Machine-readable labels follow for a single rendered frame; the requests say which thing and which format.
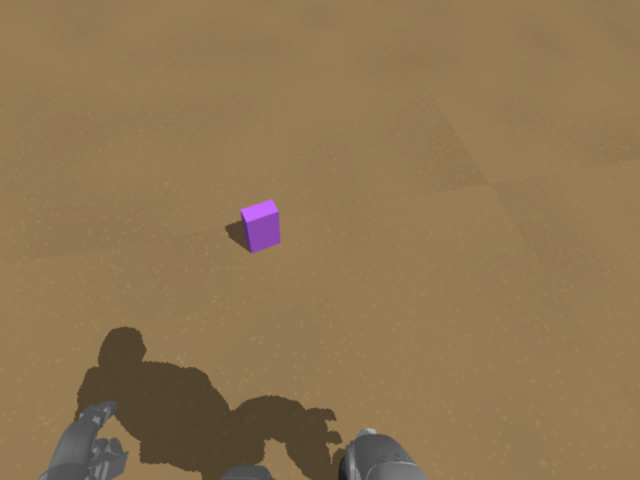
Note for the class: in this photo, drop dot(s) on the left robot arm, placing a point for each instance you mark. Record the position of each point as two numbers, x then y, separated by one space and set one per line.
67 471

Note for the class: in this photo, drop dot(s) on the carton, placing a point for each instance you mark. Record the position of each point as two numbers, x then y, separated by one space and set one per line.
261 225

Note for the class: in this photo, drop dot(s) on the left robot hand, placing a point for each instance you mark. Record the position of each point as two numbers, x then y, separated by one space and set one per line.
105 459

